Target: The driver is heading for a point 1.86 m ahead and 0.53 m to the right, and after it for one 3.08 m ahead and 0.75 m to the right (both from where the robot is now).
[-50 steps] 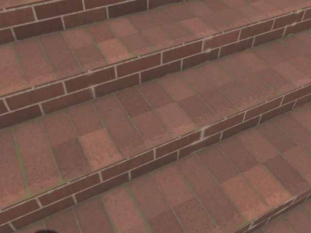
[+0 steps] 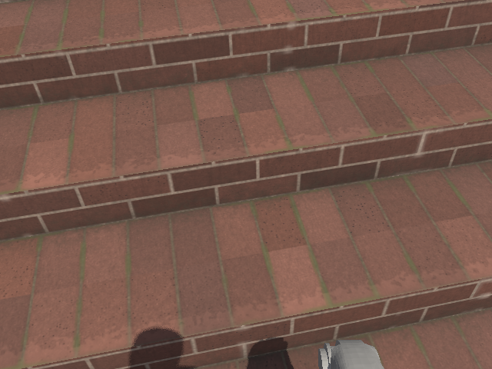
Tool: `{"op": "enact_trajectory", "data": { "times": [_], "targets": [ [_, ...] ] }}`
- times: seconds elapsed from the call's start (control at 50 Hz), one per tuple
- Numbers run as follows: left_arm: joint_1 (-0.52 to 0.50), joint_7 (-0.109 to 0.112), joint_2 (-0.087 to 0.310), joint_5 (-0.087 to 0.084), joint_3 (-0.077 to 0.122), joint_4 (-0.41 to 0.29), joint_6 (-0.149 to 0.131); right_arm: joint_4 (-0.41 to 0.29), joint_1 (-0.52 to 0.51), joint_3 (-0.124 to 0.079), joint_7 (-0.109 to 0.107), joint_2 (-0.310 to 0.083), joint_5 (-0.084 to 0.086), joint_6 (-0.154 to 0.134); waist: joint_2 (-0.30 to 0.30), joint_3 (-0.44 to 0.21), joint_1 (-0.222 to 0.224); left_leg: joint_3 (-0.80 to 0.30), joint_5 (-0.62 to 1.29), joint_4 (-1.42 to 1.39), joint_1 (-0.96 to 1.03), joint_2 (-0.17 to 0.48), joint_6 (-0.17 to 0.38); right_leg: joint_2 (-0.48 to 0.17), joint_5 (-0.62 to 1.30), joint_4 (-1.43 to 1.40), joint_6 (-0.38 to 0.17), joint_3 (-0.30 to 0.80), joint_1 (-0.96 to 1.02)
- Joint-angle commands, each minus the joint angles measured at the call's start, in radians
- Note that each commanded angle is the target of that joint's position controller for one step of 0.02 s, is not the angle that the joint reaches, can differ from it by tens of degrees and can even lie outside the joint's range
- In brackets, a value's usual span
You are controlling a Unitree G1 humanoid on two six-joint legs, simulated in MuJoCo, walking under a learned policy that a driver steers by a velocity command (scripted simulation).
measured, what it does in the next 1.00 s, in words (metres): climbs, turning right: right foot 0.16 m higher, then left foot 0.16 m higher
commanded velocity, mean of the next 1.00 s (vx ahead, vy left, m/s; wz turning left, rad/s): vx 0.50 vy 0.00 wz -0.49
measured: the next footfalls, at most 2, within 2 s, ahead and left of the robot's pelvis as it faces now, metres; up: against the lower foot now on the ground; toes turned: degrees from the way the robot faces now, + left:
right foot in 0.16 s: +0.31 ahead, -0.15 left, +0.16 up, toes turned -9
left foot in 0.72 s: +0.66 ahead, -0.05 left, +0.32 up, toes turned -21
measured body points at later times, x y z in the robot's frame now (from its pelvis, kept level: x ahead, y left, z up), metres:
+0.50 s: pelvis +0.30 -0.09 +0.15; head +0.29 -0.09 +0.60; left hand +0.31 +0.14 +0.00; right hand +0.42 -0.35 +0.05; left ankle +0.41 +0.05 -0.32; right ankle +0.27 -0.14 -0.57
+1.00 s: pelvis +0.57 -0.11 +0.29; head +0.58 -0.12 +0.74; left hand +0.87 -0.02 +0.21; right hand +0.40 -0.28 +0.14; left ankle +0.62 -0.04 -0.41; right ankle +0.57 -0.27 -0.28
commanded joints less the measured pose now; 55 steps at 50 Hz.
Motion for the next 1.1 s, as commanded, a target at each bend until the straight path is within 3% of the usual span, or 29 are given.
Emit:
{"op": "enact_trajectory", "data": {
  "times": [0.02,0.04,0.08,0.16,0.18,0.2,0.22,0.24,0.28,0.32,0.36,0.42,0.5,0.6,0.62,0.66,0.7,0.72,0.74,0.76,0.78,0.8,0.86,0.88,0.92,1.0,1.04,1.08,1.1],
  "targets": [
    [-0.298,0.023,0.038,-0.009,-0.017,-0.178,-0.003,0.001,0.100,0.011,0.010,-0.049,-0.011,-0.015,0.004,0.119,-0.031,-0.163,0.261,-0.271,0.143,0.295,0.182,-0.079,0.073,-0.293,-0.012,-0.029,-0.176],
    [-0.323,0.012,0.020,-0.002,-0.022,-0.196,0.016,-0.002,0.117,0.014,0.021,-0.058,-0.008,-0.013,0.054,0.113,-0.029,-0.116,0.300,-0.304,0.102,0.281,0.183,-0.083,0.141,-0.339,-0.005,-0.082,-0.085],
    [-0.426,-0.032,-0.031,0.022,-0.038,-0.238,0.073,-0.061,0.015,0.008,0.061,-0.099,0.060,-0.016,0.100,0.152,0.000,-0.015,0.431,-0.444,-0.262,0.295,0.221,-0.039,-0.089,-0.497,0.055,-0.236,0.412],
    [-0.123,-0.026,0.085,-0.015,0.021,-0.163,0.035,-0.098,0.021,-0.044,0.047,-0.303,0.077,-0.067,0.201,0.042,0.138,0.042,1.667,-0.091,0.161,0.344,0.167,0.162,-0.098,-0.891,0.061,-0.252,0.721],
    [-0.005,-0.010,0.132,-0.034,0.033,-0.137,0.018,-0.092,0.134,-0.044,0.052,-0.240,0.026,-0.077,0.131,-0.149,0.116,-0.002,1.600,0.143,-0.126,0.279,0.099,0.131,0.179,-0.774,-0.008,-0.061,1.146],
    [0.214,0.002,0.172,-0.017,0.056,-0.075,0.024,-0.094,0.114,-0.048,0.071,-0.264,0.015,-0.075,0.063,-0.234,0.212,-0.065,1.145,0.386,-0.354,0.190,0.059,0.092,0.057,-1.011,-0.038,0.191,1.421],
    [0.430,0.013,0.246,0.034,0.073,0.012,0.034,-0.130,0.013,-0.057,0.108,-0.201,0.035,-0.048,-0.084,-0.264,0.239,-0.180,0.296,0.687,-0.593,0.019,0.026,-0.029,-0.117,-1.375,-0.078,0.565,1.556],
    [0.499,0.030,0.325,0.036,0.124,0.054,0.020,-0.144,-0.027,-0.068,0.116,-0.178,0.099,-0.024,-0.072,-0.218,0.240,-0.391,0.337,1.122,-0.645,-0.014,0.030,-0.101,-0.210,-1.502,-0.026,0.766,1.400],
    [0.365,0.044,0.239,0.010,0.113,0.093,-0.027,-0.172,-0.131,-0.064,0.080,-0.124,0.094,-0.048,-0.081,-0.050,0.148,-0.479,0.400,1.425,-0.759,-0.015,0.056,-0.076,-0.227,-1.475,0.017,0.646,1.114],
    [0.188,0.025,0.107,0.019,0.070,0.109,-0.030,-0.250,-0.237,-0.027,0.040,-0.052,0.094,-0.056,0.008,-0.032,0.022,-0.488,0.373,1.583,-0.851,-0.030,0.116,-0.067,-0.119,-1.485,0.021,0.581,0.956],
    [0.074,0.010,0.044,0.040,0.045,0.106,-0.040,-0.277,-0.237,-0.028,0.022,-0.098,0.097,-0.029,0.076,-0.019,-0.066,-0.445,0.380,1.548,-0.933,-0.008,0.130,-0.037,0.053,-1.518,0.026,0.431,0.865],
    [0.078,0.025,0.094,0.039,0.060,0.074,-0.089,-0.335,-0.317,-0.039,0.015,-0.161,0.096,-0.010,0.000,0.001,-0.073,-0.330,0.294,1.379,-0.853,0.039,0.084,0.050,0.102,-1.590,0.065,0.201,0.769],
    [0.547,0.036,0.051,0.084,0.050,0.223,-0.077,-0.367,-0.428,-0.003,0.013,-0.097,0.094,-0.017,-0.061,0.083,0.075,-0.309,0.019,1.822,-1.346,-0.016,0.076,-0.025,0.072,-1.531,-0.031,0.375,1.168],
    [0.494,0.000,0.075,0.102,0.025,0.220,-0.072,-0.541,-0.711,0.013,-0.010,-0.119,0.089,0.008,0.008,0.157,0.094,-0.273,0.227,1.356,-1.250,0.108,0.049,-0.028,-0.124,-1.641,-0.004,0.415,1.017],
    [0.392,-0.011,0.101,0.043,0.028,0.148,-0.077,-0.583,-0.799,0.018,-0.006,-0.114,0.074,0.032,-0.001,0.150,0.082,-0.123,0.090,1.154,-0.972,0.095,0.016,-0.024,-0.122,-1.789,-0.039,0.371,0.807],
    [0.379,-0.023,0.136,0.006,0.026,0.104,-0.095,-0.622,-0.827,0.022,0.008,-0.077,0.084,0.050,-0.108,0.148,0.056,-0.041,-0.040,1.070,-0.580,0.038,-0.013,-0.083,0.233,-1.832,-0.051,0.380,0.633],
    [0.398,-0.016,0.247,-0.013,0.067,0.078,-0.111,-0.596,-0.734,-0.012,0.020,-0.161,0.107,0.043,-0.130,0.066,0.013,-0.042,-0.056,0.811,-0.562,-0.060,-0.001,-0.138,1.013,-1.703,-0.027,0.361,1.015],
    [0.407,-0.018,0.275,0.000,0.092,0.075,-0.116,-0.568,-0.607,-0.038,0.010,-0.222,0.126,0.025,-0.146,-0.036,-0.012,-0.104,-0.022,0.714,-0.468,-0.073,0.044,-0.113,1.320,-1.543,0.030,0.297,1.179],
    [0.453,-0.021,0.137,0.036,0.071,0.061,-0.132,-0.511,-0.377,-0.044,0.001,-0.228,0.119,-0.001,0.046,-0.284,-0.054,-0.406,0.224,0.679,-0.023,0.069,0.204,0.013,1.199,-1.204,0.110,0.246,0.952],
    [0.440,-0.028,0.042,0.058,0.051,0.028,-0.120,-0.439,-0.120,-0.051,-0.011,-0.277,0.094,-0.003,0.313,-0.455,-0.131,-0.986,0.051,0.313,0.360,0.303,0.387,0.193,0.233,-0.877,0.172,0.248,0.562],
    [0.270,-0.034,0.105,0.008,0.081,0.028,-0.096,-0.408,-0.010,-0.045,-0.019,-0.276,0.055,-0.006,0.288,-0.234,-0.215,-1.275,-0.403,0.091,0.183,0.358,0.359,0.209,0.026,-0.474,0.187,0.303,0.334],
    [0.222,-0.016,0.121,-0.007,0.096,0.027,-0.093,-0.373,-0.076,-0.060,-0.024,-0.302,0.073,-0.027,0.197,0.021,-0.163,-1.160,-0.602,0.070,-0.059,0.344,0.302,0.142,0.153,-0.361,0.170,0.249,0.238],
    [0.241,0.028,0.066,0.034,0.078,0.062,-0.070,-0.267,-0.244,-0.012,-0.019,-0.028,0.108,-0.015,-0.002,0.034,0.009,-0.722,-0.169,0.134,-0.336,0.320,0.250,0.037,0.202,-0.343,0.130,0.128,0.401],
    [0.143,0.041,0.005,0.018,0.077,-0.096,-0.026,-0.210,-0.202,-0.038,-0.053,-0.028,0.156,-0.030,-0.068,0.088,0.074,-0.653,-0.200,0.049,-0.454,0.285,0.154,0.043,0.018,-0.389,0.161,0.091,0.542],
    [0.135,0.054,-0.068,-0.006,0.051,-0.138,0.011,-0.143,-0.210,-0.055,-0.061,-0.041,0.124,-0.060,0.045,0.184,0.114,-0.525,-0.160,-0.004,-0.442,0.255,0.146,0.079,-0.044,-0.242,0.161,0.092,0.374],
    [0.017,0.054,0.095,0.029,0.064,-0.253,-0.011,-0.172,-0.258,-0.093,-0.044,-0.159,0.147,-0.080,-0.020,0.171,0.140,-0.358,-0.006,-0.210,-0.395,0.172,0.161,-0.014,0.149,-0.676,0.178,-0.038,0.476],
    [0.003,0.025,0.092,-0.015,0.061,-0.255,-0.020,-0.194,-0.199,-0.105,-0.071,-0.178,0.161,-0.068,0.021,0.097,0.098,-0.289,0.133,-0.280,-0.367,0.136,0.171,-0.037,0.179,-1.005,0.206,-0.096,0.744],
    [-0.037,0.014,0.076,-0.027,0.067,-0.247,-0.024,-0.206,-0.154,-0.117,-0.079,-0.199,0.143,-0.074,0.037,0.089,0.062,-0.291,0.242,-0.330,-0.219,0.164,0.156,-0.009,0.222,-1.138,0.213,-0.097,0.839],
    [-0.054,-0.007,0.044,0.034,0.059,-0.214,-0.024,-0.211,-0.206,-0.078,0.002,-0.137,0.051,-0.073,0.086,0.033,0.040,-0.237,0.247,-0.245,-0.126,0.177,0.178,0.022,0.242,-1.091,0.219,-0.037,0.817]
  ]
}}
Keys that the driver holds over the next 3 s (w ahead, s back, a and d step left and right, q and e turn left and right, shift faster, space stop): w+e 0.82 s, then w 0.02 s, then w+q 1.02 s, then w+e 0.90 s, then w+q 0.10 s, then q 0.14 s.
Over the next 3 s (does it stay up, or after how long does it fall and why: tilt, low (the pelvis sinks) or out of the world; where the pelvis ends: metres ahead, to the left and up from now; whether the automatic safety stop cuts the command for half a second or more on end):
stays up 1.70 -0.47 0.73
